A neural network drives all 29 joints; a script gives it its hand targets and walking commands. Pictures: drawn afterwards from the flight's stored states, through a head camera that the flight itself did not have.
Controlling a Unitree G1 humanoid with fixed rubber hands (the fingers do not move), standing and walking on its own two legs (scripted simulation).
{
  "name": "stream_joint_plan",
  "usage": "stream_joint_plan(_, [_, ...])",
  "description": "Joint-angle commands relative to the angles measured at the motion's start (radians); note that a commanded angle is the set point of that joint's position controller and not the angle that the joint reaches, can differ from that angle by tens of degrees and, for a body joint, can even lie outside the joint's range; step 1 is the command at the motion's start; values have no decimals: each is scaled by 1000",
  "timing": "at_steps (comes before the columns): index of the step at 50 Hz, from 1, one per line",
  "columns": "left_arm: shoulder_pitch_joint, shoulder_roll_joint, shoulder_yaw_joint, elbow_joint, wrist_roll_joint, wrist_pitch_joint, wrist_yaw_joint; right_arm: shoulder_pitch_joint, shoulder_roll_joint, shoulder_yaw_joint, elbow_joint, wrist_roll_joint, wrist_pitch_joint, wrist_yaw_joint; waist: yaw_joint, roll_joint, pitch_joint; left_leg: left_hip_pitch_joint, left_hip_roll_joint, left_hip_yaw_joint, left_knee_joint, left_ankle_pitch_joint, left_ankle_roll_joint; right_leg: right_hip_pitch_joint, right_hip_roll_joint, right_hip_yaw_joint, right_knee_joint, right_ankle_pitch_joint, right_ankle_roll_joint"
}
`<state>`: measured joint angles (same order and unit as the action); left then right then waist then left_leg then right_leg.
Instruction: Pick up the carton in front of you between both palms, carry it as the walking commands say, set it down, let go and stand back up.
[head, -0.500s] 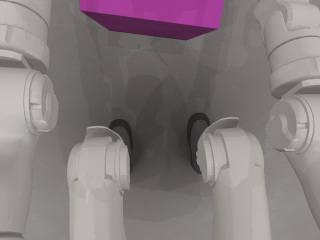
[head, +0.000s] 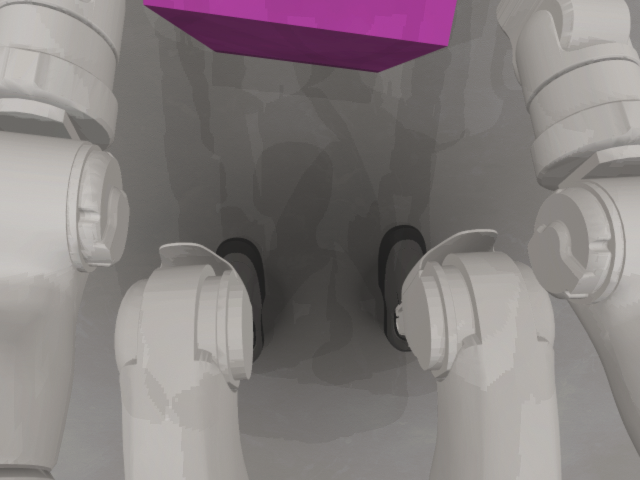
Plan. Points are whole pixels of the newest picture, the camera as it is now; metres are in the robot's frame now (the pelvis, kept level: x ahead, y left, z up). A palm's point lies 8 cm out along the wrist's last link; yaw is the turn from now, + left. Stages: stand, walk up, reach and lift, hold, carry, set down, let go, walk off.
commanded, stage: reach and lift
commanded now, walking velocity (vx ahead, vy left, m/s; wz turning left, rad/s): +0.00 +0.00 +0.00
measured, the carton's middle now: out of the picture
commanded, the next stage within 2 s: none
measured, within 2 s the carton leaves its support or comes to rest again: leaves its support in 0.48 s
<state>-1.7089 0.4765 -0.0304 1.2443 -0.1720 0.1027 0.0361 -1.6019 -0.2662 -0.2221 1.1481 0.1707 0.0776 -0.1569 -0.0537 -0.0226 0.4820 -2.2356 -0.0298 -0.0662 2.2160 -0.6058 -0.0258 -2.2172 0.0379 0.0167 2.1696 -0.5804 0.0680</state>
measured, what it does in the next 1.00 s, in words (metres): rises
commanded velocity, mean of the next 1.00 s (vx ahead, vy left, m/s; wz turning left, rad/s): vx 0.00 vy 0.00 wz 0.00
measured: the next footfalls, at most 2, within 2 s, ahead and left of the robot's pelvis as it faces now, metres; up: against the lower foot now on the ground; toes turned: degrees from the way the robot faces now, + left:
none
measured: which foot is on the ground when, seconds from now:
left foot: down 0.00-1.00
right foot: down 0.00-1.00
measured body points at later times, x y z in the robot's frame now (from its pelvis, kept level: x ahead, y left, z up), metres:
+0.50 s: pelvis +0.01 +0.00 +0.00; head +0.38 +0.03 +0.24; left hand +0.59 +0.16 -0.18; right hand +0.57 -0.14 -0.17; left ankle +0.10 +0.13 -0.34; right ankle +0.12 -0.13 -0.34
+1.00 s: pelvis -0.01 -0.01 +0.10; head +0.28 +0.02 +0.44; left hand +0.53 +0.16 +0.03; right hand +0.52 -0.14 +0.02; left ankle +0.10 +0.13 -0.34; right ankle +0.12 -0.14 -0.34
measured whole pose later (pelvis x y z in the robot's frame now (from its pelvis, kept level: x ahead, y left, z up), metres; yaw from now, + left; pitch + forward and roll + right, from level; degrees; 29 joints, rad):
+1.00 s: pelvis -0.01 -0.01 +0.10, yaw +3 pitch +44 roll -2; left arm -1.26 0.10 0.44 0.83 0.26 0.39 0.01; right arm -1.17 0.00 -0.57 0.69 -0.24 0.41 -0.08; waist -0.03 0.01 -0.07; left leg -2.09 -0.11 -0.11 1.78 -0.46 -0.07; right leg -2.08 0.10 0.08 1.77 -0.46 0.09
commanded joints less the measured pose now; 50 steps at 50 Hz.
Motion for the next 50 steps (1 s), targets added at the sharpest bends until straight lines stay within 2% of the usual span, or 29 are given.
stream_joint_plan(1, [-316, 41, -1, -109, 5, -17, -7, -263, -76, 9, -111, -3, -19, 7, -27, 117, -1251, 633, 0, 64, -167, 366, -5, 582, 16, -96, -140, 355, -12])
stream_joint_plan(3, [-323, -36, -18, -108, 1, -13, -19, -274, 3, 36, -121, -9, -18, 13, -40, 95, -1234, 624, -5, 57, -172, 360, -2, 608, 26, -108, -137, 363, -12])
stream_joint_plan(4, [-340, -95, -24, -133, 11, -10, -29, -288, 52, 24, -114, -26, -13, 21, -39, 125, -1223, 628, -16, 66, -178, 349, -8, 605, 35, -102, -147, 345, -20])
stream_joint_plan(5, [-365, -164, -29, -138, 19, -2, -44, -321, 108, 21, -137, -46, -8, 34, -62, 132, -1220, 634, -15, 61, -170, 346, -10, 620, 37, -103, -142, 353, -24])
stream_joint_plan(8, [-425, -667, -73, -125, 38, 46, -170, -465, 546, 61, -212, -103, 48, 150, -75, 135, -1147, 635, -60, 66, -163, 340, 0, 577, 65, -117, -133, 319, -34])
stream_joint_plan(9, [-380, -775, -48, -109, 66, 62, -214, -484, 640, 77, -208, -118, 70, 192, -66, 122, -1078, 553, -66, 83, -155, 313, 3, 569, 69, -114, -123, 303, -38])
stream_joint_plan(10, [-335, -821, -17, -96, 89, 74, -246, -465, 719, 68, -180, -130, 94, 227, -32, 107, -1011, 490, -73, 94, -165, 263, 15, 532, 73, -115, -124, 252, -39])
stream_joint_plan(11, [-291, -879, 12, -94, 102, 86, -271, -462, 756, 72, -191, -139, 108, 256, -28, 92, -977, 451, -73, 96, -169, 245, 20, 527, 72, -120, -124, 233, -40])
stream_joint_plan(14, [-290, -982, -16, -173, 99, 103, -306, -432, 899, 114, -239, -106, 133, 313, 3, 71, -1017, 399, -73, 99, -158, 276, 35, 542, 83, -109, -94, 305, -46])
stream_joint_plan(15, [-298, -1016, -25, -205, 83, 102, -307, -437, 924, 129, -232, -85, 137, 324, -9, 59, -1044, 414, -78, 101, -157, 309, 41, 532, 87, -119, -91, 328, -47])
stream_joint_plan(17, [-316, -1050, -61, -242, 67, 107, -302, -445, 963, 160, -251, -55, 143, 331, 9, 87, -1112, 484, -76, 108, -149, 378, 40, 527, 88, -112, -83, 371, -51])
stream_joint_plan(19, [-335, -1105, -91, -313, 49, 110, -290, -470, 993, 194, -316, -23, 141, 330, -5, 108, -1264, 605, -78, 100, -139, 451, 42, 526, 90, -125, -81, 406, -49])
stream_joint_plan(20, [-366, -1120, -115, -373, 29, 107, -281, -508, 1004, 229, -377, 5, 137, 322, 15, 121, -1386, 686, -78, 106, -134, 524, 37, 552, 88, -124, -75, 454, -48])
stream_joint_plan(22, [-398, -1163, -151, -450, 0, 116, -266, -550, 1048, 280, -453, 33, 139, 305, -2, 93, -1580, 764, -84, 108, -137, 606, 33, 628, 92, -143, -79, 534, -37])
stream_joint_plan(25, [-435, -1246, -208, -608, -21, 139, -236, -580, 1093, 325, -577, 58, 160, 287, 7, 129, -1927, 984, -94, 100, -151, 773, 20, 658, 100, -154, -99, 627, -31])
stream_joint_plan(28, [-378, -1309, -212, -645, -5, 178, -217, -542, 1113, 364, -649, 30, 192, 269, -3, 124, -2052, 983, -107, 123, -197, 742, 1, 693, 110, -156, -156, 619, -27])
stream_joint_plan(29, [-327, -1340, -209, -611, 10, 196, -214, -526, 1129, 360, -660, 19, 202, 268, 7, 131, -2029, 962, -112, 125, -223, 714, 0, 678, 114, -152, -177, 600, -23])
stream_joint_plan(30, [-284, -1370, -185, -560, 25, 210, -215, -488, 1134, 345, -620, -11, 215, 270, -11, 133, -1948, 912, -118, 128, -256, 643, -4, 660, 117, -152, -210, 545, -26])
stream_joint_plan(31, [-238, -1387, -158, -529, 48, 218, -218, -471, 1141, 343, -626, -26, 220, 277, 4, 125, -1888, 870, -119, 131, -287, 588, -7, 643, 117, -149, -236, 499, -25])
stream_joint_plan(33, [-150, -1414, -100, -430, 110, 236, -229, -425, 1159, 277, -576, -92, 234, 294, -21, 124, -1719, 787, -128, 125, -346, 490, -9, 571, 119, -154, -290, 404, -27])
stream_joint_plan(35, [-102, -1428, -13, -330, 174, 247, -241, -368, 1167, 204, -494, -161, 249, 310, -26, 118, -1559, 671, -131, 130, -408, 355, -7, 524, 121, -146, -354, 299, -36])
stream_joint_plan(37, [-106, -1395, 60, -308, 226, 245, -251, -347, 1163, 147, -445, -220, 260, 321, -28, 89, -1478, 590, -129, 131, -448, 265, 2, 516, 121, -145, -395, 234, -36])
stream_joint_plan(39, [-102, -1376, 129, -263, 270, 250, -258, -344, 1168, 98, -394, -250, 270, 332, 1, 87, -1428, 562, -133, 145, -491, 194, 7, 522, 119, -138, -436, 172, -39])
stream_joint_plan(40, [-102, -1370, 148, -266, 288, 252, -261, -331, 1172, 78, -389, -267, 272, 334, -8, 86, -1421, 554, -133, 140, -515, 172, 10, 543, 121, -141, -454, 162, -41])
stream_joint_plan(44, [-141, -1353, 171, -291, 311, 252, -267, -343, 1201, 82, -368, -267, 287, 335, 19, 67, -1463, 583, -128, 147, -577, 134, 15, 617, 119, -127, -517, 126, -39])
stream_joint_plan(46, [-169, -1378, 135, -356, 295, 251, -268, -343, 1235, 112, -396, -256, 294, 338, 27, 59, -1556, 647, -132, 154, -599, 170, 12, 679, 120, -127, -544, 161, -34])
stream_joint_plan(47, [-162, -1397, 117, -358, 289, 258, -271, -358, 1240, 127, -432, -255, 292, 342, 10, 48, -1606, 672, -134, 150, -606, 182, 10, 701, 122, -137, -551, 176, -29])
stream_joint_plan(48, [-168, -1406, 97, -382, 284, 265, -274, -357, 1258, 138, -424, -243, 301, 342, 24, 72, -1635, 702, -133, 152, -616, 203, 7, 720, 120, -128, -560, 188, -31])
stream_joint_plan(50, [-151, -1451, 69, -419, 266, 278, -282, -339, 1292, 178, -454, -234, 318, 349, 35, 63, -1706, 752, -140, 166, -636, 240, 2, 790, 122, -123, -593, 217, -28])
